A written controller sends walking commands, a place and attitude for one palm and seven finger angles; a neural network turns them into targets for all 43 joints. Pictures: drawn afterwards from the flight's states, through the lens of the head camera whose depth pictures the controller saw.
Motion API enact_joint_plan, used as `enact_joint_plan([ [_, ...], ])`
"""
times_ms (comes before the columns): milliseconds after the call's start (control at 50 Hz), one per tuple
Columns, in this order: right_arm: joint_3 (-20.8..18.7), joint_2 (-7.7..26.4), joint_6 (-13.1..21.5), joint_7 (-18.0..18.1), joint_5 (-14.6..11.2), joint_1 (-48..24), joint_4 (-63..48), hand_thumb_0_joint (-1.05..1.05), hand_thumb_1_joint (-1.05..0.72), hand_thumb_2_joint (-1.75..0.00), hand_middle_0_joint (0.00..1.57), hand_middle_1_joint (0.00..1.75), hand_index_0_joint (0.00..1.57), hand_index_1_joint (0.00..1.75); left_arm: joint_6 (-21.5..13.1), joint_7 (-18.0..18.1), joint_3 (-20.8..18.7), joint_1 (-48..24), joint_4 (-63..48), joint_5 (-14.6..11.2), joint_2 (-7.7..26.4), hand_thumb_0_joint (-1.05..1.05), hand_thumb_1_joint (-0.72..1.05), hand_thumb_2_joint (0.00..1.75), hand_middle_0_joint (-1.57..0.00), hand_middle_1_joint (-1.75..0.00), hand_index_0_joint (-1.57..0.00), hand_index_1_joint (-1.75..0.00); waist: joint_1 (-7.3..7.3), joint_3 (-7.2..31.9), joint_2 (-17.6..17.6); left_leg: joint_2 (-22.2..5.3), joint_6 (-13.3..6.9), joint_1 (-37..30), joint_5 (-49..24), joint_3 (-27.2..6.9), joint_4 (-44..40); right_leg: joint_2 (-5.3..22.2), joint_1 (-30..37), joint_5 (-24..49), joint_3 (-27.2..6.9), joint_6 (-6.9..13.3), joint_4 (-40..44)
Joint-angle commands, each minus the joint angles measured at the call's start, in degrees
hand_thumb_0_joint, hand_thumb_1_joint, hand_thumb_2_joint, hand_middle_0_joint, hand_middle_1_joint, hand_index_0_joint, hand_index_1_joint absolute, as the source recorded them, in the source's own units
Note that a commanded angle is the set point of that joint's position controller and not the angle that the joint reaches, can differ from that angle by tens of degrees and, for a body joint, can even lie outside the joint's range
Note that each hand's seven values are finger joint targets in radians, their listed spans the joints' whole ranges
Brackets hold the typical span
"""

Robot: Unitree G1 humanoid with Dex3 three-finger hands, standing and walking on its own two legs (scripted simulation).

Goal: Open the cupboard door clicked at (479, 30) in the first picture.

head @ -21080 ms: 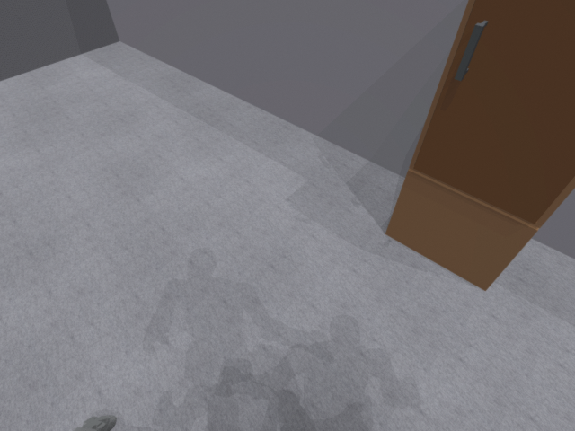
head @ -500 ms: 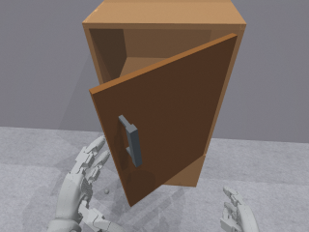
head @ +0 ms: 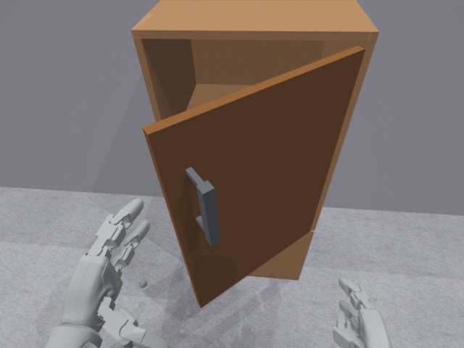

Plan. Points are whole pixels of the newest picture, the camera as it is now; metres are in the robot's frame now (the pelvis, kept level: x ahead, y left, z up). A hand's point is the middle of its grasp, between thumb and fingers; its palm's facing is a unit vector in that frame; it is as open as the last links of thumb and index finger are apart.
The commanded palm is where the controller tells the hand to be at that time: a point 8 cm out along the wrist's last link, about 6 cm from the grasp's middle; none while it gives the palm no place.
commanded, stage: draw the hand back to the body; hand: left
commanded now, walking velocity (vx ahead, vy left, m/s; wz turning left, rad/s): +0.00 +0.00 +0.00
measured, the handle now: (203, 208) +0.30 +0.08 +0.12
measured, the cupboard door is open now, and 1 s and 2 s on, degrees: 41 41 41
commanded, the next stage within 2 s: step back with the hand held close in 1.38 s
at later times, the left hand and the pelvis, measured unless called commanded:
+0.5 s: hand (82, 268) +0.18 +0.21 +0.15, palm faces +0.26 -0.92 -0.30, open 14.9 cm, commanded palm +0.14 +0.26 +0.17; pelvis +0.00 +0.01 +0.02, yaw +0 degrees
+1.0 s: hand (41, 226) +0.22 +0.27 +0.18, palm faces +0.42 -0.81 -0.40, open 9.1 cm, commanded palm +0.17 +0.31 +0.20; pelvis +0.02 +0.02 +0.03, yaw -1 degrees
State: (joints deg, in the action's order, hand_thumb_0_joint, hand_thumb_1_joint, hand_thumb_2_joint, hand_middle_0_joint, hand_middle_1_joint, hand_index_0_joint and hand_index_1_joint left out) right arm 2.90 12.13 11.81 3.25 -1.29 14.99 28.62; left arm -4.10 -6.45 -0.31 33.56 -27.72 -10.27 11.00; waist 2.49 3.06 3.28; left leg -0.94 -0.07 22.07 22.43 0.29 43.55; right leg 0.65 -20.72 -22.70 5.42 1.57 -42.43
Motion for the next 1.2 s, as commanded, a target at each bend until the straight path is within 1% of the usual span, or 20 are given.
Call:
enact_joint_plan([
  [0, -2.1, 5.6, 3.6, 0.9, -0.6, -7.6, -9.8, 0.0, -0.9, -0.9, 0.2, 0.3, 0.2, 0.3, -3.0, -1.0, -6.8, -2.1, -13.5, -2.9, 4.9, 0.0, -0.5, 0.3, -0.15, -0.3, -0.15, -0.3, 0.85, 3.6, -3.4, 1.3, -1.3, -1.9, -10.7, -1.7, -6.7, -0.6, 3.1, 11.5, -3.1, -0.7, 9.8],
  [80, -1.8, 6.3, 4.7, 1.3, -0.9, -7.7, -9.1, 0.0, -0.9, -0.9, 0.2, 0.3, 0.2, 0.3, -1.6, -3.5, -7.7, -4.9, -13.6, -4.6, 5.9, 0.0, -0.5, 0.3, -0.15, -0.3, -0.15, -0.3, 0.19, 2.0, -2.9, 1.2, -1.3, -2.6, -9.7, -2.1, -7.7, -0.7, 2.5, 10.2, -3.0, -0.9, 11.1],
  [180, -1.8, 6.5, 5.2, 1.5, -1.1, -8.1, -8.4, 0.0, -0.9, -0.9, 0.2, 0.3, 0.2, 0.3, 0.2, -5.3, -11.3, -4.8, -13.5, -5.5, 8.2, 0.0, -0.5, 0.3, -0.15, -0.3, -0.15, -0.3, 1.01, 3.2, -2.5, 1.3, -1.2, -4.0, -11.9, -2.2, -8.7, -0.9, 4.6, 13.2, -2.5, -0.8, 11.2],
  [200, -1.8, 6.5, 5.3, 1.6, -1.1, -8.4, -8.1, 0.0, -0.9, -0.9, 0.2, 0.3, 0.2, 0.3, 0.5, -5.2, -11.9, -5.3, -13.4, -5.4, 9.1, 0.0, -0.47, 0.32, -0.15, -0.3, -0.15, -0.3, 1.23, 3.1, -0.8, 1.3, -1.2, -4.4, -12.3, -2.2, -8.9, -0.9, 4.9, 13.6, -2.5, -0.5, 11.2],
  [280, -1.6, 6.5, 5.6, 1.7, -1.3, -8.7, -7.9, 0.0, -0.9, -0.9, 0.2, 0.3, 0.2, 0.3, 1.2, -5.6, -14.2, -7.1, -13.8, -6.8, 9.7, 0.0, -0.32, 0.37, -0.16, -0.3, -0.16, -0.3, 1.33, 2.8, -1.5, 1.3, -1.0, -5.6, -12.3, -2.5, -10.3, -1.3, 5.4, 13.4, -1.7, -0.6, 12.0],
  [300, -1.8, 5.8, 4.8, 2.9, -0.3, -8.9, -7.7, 0.0, -0.9, -0.9, 0.2, 0.3, 0.2, 0.3, -0.7, 2.7, -15.5, -6.9, -17.4, 2.6, 17.9, 0.0, -0.29, 0.39, -0.16, -0.3, -0.16, -0.3, 2.61, 1.0, -2.1, 0.9, -1.1, -6.0, -11.1, -1.7, -11.9, -0.4, 6.8, 11.2, -4.4, 0.0, 16.0],
  [320, -1.3, 4.8, 4.4, 3.2, 0.6, -9.2, -7.3, 0.0, -0.9, -0.9, 0.2, 0.3, 0.2, 0.3, -0.6, 6.0, -12.8, -4.0, -15.3, 3.4, 12.0, 0.0, -0.26, 0.4, -0.16, -0.3, -0.16, -0.3, 1.47, -2.3, -2.8, 1.1, -1.1, -6.2, -9.9, -1.4, -12.6, 0.0, 6.0, 9.4, -4.4, -0.2, 17.8],
  [340, -1.4, 4.9, 3.9, 3.2, 0.6, -8.8, -6.9, 0.0, -0.9, -0.9, 0.2, 0.3, 0.2, 0.3, -0.3, 7.5, -11.8, -2.3, -13.0, 3.9, 10.4, 0.0, -0.22, 0.42, -0.16, -0.3, -0.16, -0.3, 1.23, -3.2, -5.1, 0.8, -1.0, -6.1, -9.6, -1.6, -12.9, 0.1, 5.7, 8.6, -4.1, -0.3, 18.1],
  [360, -1.3, 5.1, 3.3, 3.0, 0.6, -9.0, -6.7, 0.0, -0.9, -0.9, 0.2, 0.3, 0.2, 0.3, -0.5, 8.5, -10.6, -3.3, -13.6, 5.0, 9.6, 0.0, -0.18, 0.43, -0.16, -0.3, -0.16, -0.3, 1.0, -3.8, -2.8, 0.7, -1.2, -7.3, -10.0, -1.4, -13.5, 0.2, 5.8, 9.0, -4.1, -0.4, 18.6],
  [420, -1.5, 5.6, 2.7, 2.8, 1.1, -9.5, -5.8, 0.0, -0.9, -0.9, 0.2, 0.3, 0.2, 0.3, -1.9, 11.2, -11.1, -5.5, -15.2, 7.0, 11.3, 0.0, -0.08, 0.48, -0.16, -0.3, -0.16, -0.3, 0.89, -1.9, 1.9, 0.4, -1.1, -10.6, -10.9, -1.5, -16.1, 0.2, 8.3, 9.6, -3.6, -0.2, 19.3],
  [520, -1.7, 5.7, 1.9, 2.7, 1.7, -10.4, -4.4, 0.0, -0.9, -0.9, 0.2, 0.3, 0.2, 0.3, -3.2, 13.4, -13.4, -5.9, -14.1, 8.2, 13.2, 0.0, 0.09, 0.55, -0.17, -0.3, -0.17, -0.3, 1.29, -1.0, 0.8, 0.0, -1.1, -13.1, -12.9, -1.9, -19.6, 0.1, 12.0, 10.9, -3.2, -0.1, 20.5],
  [600, -2.1, 6.0, 0.8, 2.8, 1.8, -11.3, -3.2, 0.0, -0.9, -0.9, 0.2, 0.3, 0.2, 0.3, -3.4, 14.1, -16.4, -6.8, -11.0, 8.4, 14.9, 0.0, 0.23, 0.62, -0.18, -0.3, -0.18, -0.3, 1.66, -1.4, -2.9, -0.3, -1.2, -14.3, -15.1, -1.8, -21.3, 0.0, 14.1, 12.8, -3.0, -0.1, 21.7],
  [720, -2.4, 6.2, -0.8, 2.3, 1.8, -11.7, -2.3, 0.0, -0.9, -0.9, 0.2, 0.3, 0.2, 0.3, -3.6, 14.1, -18.1, -8.0, -10.4, 8.2, 14.8, 0.0, 0.44, 0.7, -0.18, -0.3, -0.18, -0.3, 1.77, -0.7, 0.4, -0.6, -0.9, -16.5, -19.9, -1.5, -22.6, -0.1, 16.3, 16.8, -3.3, -0.1, 22.0],
  [840, -2.9, 6.3, -2.1, 2.0, 1.7, -11.8, -1.6, 0.0, -0.9, -0.9, 0.2, 0.3, 0.2, 0.3, -3.6, 14.3, -22.0, -9.7, -8.5, 7.7, 17.2, 0.0, 0.65, 0.8, -0.19, -0.3, -0.19, -0.3, 1.91, -0.9, -1.5, -0.6, -0.9, -17.1, -22.8, -1.1, -22.9, -0.3, 17.6, 19.8, -3.5, 0.0, 22.7],
  [940, -3.2, 6.5, -2.9, 1.8, 1.6, -11.9, -1.3, 0.0, -0.9, -0.9, 0.2, 0.3, 0.2, 0.3, -3.6, 14.4, -24.4, -11.8, -8.4, 7.5, 18.6, 0.0, 0.83, 0.87, -0.2, -0.3, -0.2, -0.3, 2.05, 0.0, 2.2, -0.7, -0.5, -18.3, -26.4, -1.0, -22.9, -0.2, 18.3, 22.0, -3.6, 0.1, 22.5],
  [980, -3.3, 6.5, -3.1, 1.7, 1.6, -11.9, -1.1, 0.0, -0.9, -0.9, 0.2, 0.3, 0.2, 0.3, -3.6, 14.5, -25.6, -13.0, -7.7, 7.3, 19.3, 0.0, 0.9, 0.9, -0.2, -0.3, -0.2, -0.3, 2.05, -0.1, 1.8, -0.7, -0.6, -18.4, -26.1, -0.9, -23.1, -0.3, 18.3, 21.9, -3.6, 0.0, 22.8],
  [1000, -3.4, 6.7, -3.1, 1.8, 1.6, -12.0, -1.0, 0.0, -0.9, -0.9, 0.2, 0.3, 0.2, 0.3, -3.5, 14.4, -24.9, -12.5, -7.1, 7.5, 18.9, 0.0, 0.9, 0.9, -0.2, -0.3, -0.2, -0.3, 2.08, -0.4, 3.6, -0.7, -0.5, -18.6, -27.6, -0.8, -23.0, 0.0, 18.6, 22.9, -3.7, 0.2, 22.8],
  [1040, -3.5, 6.7, -3.5, 1.4, 1.6, -11.8, -1.1, 0.0, -0.9, -0.9, 0.2, 0.3, 0.2, 0.3, -3.2, 14.1, -23.2, -11.2, -6.0, 7.2, 16.8, 0.0, 0.9, 0.9, -0.2, -0.3, -0.2, -0.3, 1.79, -0.6, 1.3, -0.8, -0.7, -19.1, -28.2, -0.6, -22.9, -0.1, 18.0, 23.4, -3.4, -0.2, 23.0],
  [1100, -3.9, 7.3, -4.0, 1.4, 1.5, -12.1, -1.3, 0.0, -0.9, -0.9, 0.2, 0.3, 0.2, 0.3, -2.9, 13.8, -23.0, -11.5, -5.0, 7.2, 17.4, 0.0, 0.9, 0.9, -0.2, -0.3, -0.2, -0.3, 1.75, -0.7, -2.4, -0.8, -1.1, -19.0, -27.0, -0.5, -22.9, -0.2, 18.1, 23.4, -3.4, -0.4, 23.4],
  [1180, -3.8, 6.8, -4.2, 1.5, 1.6, -12.3, -1.4, 0.0, -0.9, -0.9, 0.2, 0.3, 0.2, 0.3, -3.2, 13.9, -23.9, -12.5, -6.4, 7.1, 18.1, 0.0, 0.9, 0.9, -0.2, -0.3, -0.2, -0.3, 1.8, 0.1, -1.2, -0.3, -1.3, -19.2, -24.7, -0.2, -23.0, -0.2, 18.0, 22.3, -3.8, -0.5, 23.9],
])
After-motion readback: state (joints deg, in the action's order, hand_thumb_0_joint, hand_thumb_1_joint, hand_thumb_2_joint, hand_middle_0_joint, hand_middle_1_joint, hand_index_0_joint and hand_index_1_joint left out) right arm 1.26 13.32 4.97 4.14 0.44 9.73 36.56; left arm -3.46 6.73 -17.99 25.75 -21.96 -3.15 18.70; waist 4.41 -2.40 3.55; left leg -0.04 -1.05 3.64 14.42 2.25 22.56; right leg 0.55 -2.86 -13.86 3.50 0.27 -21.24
